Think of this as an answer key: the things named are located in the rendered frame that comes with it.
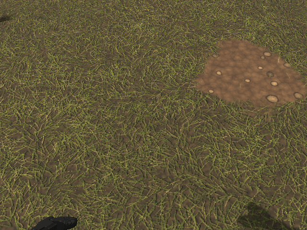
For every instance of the left robot hand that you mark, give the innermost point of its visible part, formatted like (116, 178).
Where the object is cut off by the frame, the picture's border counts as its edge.
(60, 223)

